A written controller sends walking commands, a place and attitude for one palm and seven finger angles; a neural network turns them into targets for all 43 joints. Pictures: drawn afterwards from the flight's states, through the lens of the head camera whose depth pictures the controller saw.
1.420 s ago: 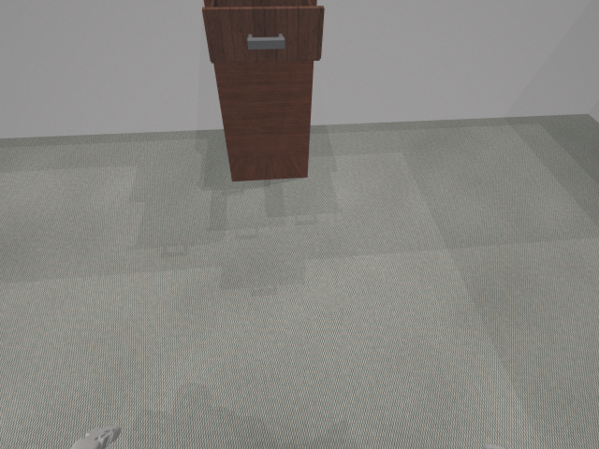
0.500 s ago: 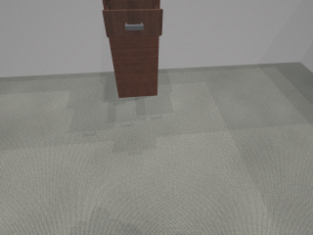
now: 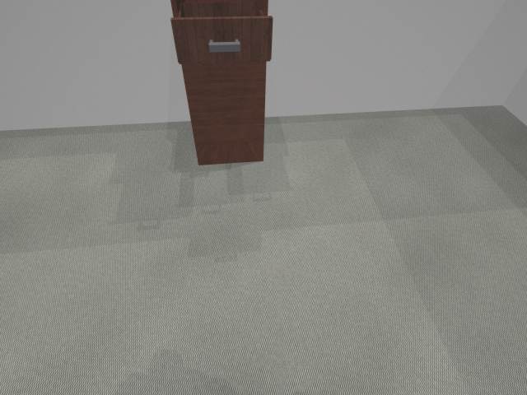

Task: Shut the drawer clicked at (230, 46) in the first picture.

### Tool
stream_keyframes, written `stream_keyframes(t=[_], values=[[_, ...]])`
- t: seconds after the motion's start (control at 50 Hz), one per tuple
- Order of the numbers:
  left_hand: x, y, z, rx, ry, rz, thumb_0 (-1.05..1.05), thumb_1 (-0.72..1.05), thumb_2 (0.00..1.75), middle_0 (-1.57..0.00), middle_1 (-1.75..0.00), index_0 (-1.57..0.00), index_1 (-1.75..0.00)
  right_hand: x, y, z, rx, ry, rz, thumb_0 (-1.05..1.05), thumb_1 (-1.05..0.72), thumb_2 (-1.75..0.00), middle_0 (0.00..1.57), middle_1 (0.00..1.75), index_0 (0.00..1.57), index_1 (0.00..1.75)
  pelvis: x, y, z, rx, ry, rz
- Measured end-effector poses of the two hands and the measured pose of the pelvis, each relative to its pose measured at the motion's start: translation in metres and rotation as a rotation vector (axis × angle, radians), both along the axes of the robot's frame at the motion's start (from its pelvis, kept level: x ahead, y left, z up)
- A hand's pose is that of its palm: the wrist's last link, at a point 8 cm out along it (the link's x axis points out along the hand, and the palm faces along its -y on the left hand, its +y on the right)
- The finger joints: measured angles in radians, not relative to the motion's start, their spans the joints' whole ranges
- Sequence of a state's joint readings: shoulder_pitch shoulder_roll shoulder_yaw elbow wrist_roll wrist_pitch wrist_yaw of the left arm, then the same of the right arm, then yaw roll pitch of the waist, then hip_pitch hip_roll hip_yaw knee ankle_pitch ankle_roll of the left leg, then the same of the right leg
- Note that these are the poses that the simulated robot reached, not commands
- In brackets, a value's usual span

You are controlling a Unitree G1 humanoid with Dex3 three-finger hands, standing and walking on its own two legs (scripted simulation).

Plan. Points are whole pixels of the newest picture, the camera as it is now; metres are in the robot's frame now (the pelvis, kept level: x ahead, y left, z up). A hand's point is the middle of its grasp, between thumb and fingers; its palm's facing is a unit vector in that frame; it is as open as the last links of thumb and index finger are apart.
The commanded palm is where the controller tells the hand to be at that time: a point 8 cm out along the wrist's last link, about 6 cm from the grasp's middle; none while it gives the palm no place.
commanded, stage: look at it before walking up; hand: left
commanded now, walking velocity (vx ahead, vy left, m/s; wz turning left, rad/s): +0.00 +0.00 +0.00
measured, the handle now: (224, 44) +1.15 +0.20 +0.03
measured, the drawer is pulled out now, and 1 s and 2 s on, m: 0.29 0.29 0.29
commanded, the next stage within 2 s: walk to a spot facing it in 0.12 s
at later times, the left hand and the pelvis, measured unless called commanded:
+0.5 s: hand out of the picture +0.04 +0.20 -0.18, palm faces -0.05 -0.97 -0.23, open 7.3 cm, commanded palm none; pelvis +0.04 -0.01 -0.01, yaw -4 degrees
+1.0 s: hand out of the picture +0.14 +0.21 -0.20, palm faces -0.08 -0.99 -0.14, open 7.3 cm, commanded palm none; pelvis +0.23 +0.03 -0.03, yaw -12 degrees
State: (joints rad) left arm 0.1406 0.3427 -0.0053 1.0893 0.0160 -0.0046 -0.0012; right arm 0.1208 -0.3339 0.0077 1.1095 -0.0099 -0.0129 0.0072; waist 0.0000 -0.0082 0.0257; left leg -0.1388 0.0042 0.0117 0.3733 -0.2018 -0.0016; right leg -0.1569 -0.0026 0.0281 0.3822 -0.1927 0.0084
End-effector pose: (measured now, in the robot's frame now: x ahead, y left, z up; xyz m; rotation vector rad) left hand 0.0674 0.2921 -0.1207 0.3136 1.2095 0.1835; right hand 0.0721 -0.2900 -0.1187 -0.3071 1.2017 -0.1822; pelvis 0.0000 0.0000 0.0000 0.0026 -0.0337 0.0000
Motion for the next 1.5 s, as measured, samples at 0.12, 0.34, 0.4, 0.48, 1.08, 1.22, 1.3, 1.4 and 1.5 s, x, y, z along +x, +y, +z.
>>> stream_keyframes(t=[0.12, 0.34, 0.4, 0.48, 1.08, 1.22, 1.3, 1.4, 1.5], values=[[0.000, 0.001, 0.001, 0.003, 0.000, 0.000, 0.00, 0.91, 0.90, -0.20, -0.30, -0.21, -0.30, 0.002, 0.000, 0.000, 0.002, -0.005, 0.003, 0.01, -0.90, -0.90, 0.20, 0.30, 0.20, 0.30, 0.000, 0.000, 0.000, 0.000, -0.001, 0.000], [-0.009, -0.007, -0.006, -0.013, 0.039, 0.011, 0.00, 0.91, 0.90, -0.20, -0.30, -0.20, -0.30, -0.005, 0.008, -0.007, 0.021, 0.021, -0.009, 0.01, -0.90, -0.90, 0.20, 0.30, 0.20, 0.30, 0.006, 0.000, -0.002, 0.000, 0.005, -0.017], [-0.017, -0.019, -0.014, -0.049, 0.082, 0.016, 0.00, 0.91, 0.90, -0.20, -0.30, -0.20, -0.30, -0.014, 0.018, -0.014, 0.053, 0.048, -0.035, 0.01, -0.90, -0.90, 0.20, 0.30, 0.20, 0.30, 0.017, -0.001, -0.004, 0.000, 0.013, -0.033], [-0.027, -0.037, -0.027, -0.093, 0.149, 0.023, 0.00, 0.91, 0.90, -0.20, -0.30, -0.20, -0.30, -0.029, 0.029, -0.028, 0.093, 0.096, -0.081, 0.01, -0.90, -0.90, 0.20, 0.30, 0.20, 0.30, 0.033, -0.004, -0.011, 0.004, 0.020, -0.059], [0.186, -0.014, -0.051, -0.157, 0.255, -0.038, 0.00, 0.91, 0.90, -0.20, -0.30, -0.20, -0.30, 0.232, 0.100, -0.011, 0.106, -0.147, -0.202, 0.00, -0.91, -0.90, 0.20, 0.30, 0.20, 0.30, 0.258, 0.041, -0.015, -0.027, 0.007, -0.238], [0.347, -0.020, -0.031, -0.162, 0.031, -0.181, 0.00, 0.92, 0.90, -0.19, -0.30, -0.20, -0.30, 0.188, 0.100, -0.005, 0.057, -0.007, -0.391, -0.02, -0.95, -0.90, 0.20, 0.30, 0.20, 0.30, 0.311, 0.049, -0.003, -0.008, 0.021, -0.302], [0.409, -0.038, -0.027, -0.174, 0.004, -0.251, 0.00, 0.92, 0.90, -0.19, -0.30, -0.20, -0.30, 0.163, 0.119, -0.009, 0.085, 0.109, -0.477, -0.01, -0.94, -0.90, 0.20, 0.30, 0.20, 0.30, 0.341, 0.046, -0.003, -0.005, 0.025, -0.334], [0.471, -0.074, -0.029, -0.194, 0.024, -0.347, 0.00, 0.91, 0.90, -0.19, -0.30, -0.20, -0.30, 0.145, 0.153, -0.011, 0.156, 0.248, -0.582, 0.00, -0.92, -0.90, 0.20, 0.30, 0.19, 0.30, 0.379, 0.034, -0.005, -0.013, 0.028, -0.378], [0.534, -0.127, -0.036, -0.219, 0.039, -0.450, 0.00, 0.91, 0.90, -0.19, -0.30, -0.20, -0.30, 0.144, 0.182, -0.011, 0.241, 0.372, -0.686, 0.00, -0.91, -0.90, 0.20, 0.30, 0.20, 0.30, 0.420, 0.012, -0.011, -0.020, 0.039, -0.424]])
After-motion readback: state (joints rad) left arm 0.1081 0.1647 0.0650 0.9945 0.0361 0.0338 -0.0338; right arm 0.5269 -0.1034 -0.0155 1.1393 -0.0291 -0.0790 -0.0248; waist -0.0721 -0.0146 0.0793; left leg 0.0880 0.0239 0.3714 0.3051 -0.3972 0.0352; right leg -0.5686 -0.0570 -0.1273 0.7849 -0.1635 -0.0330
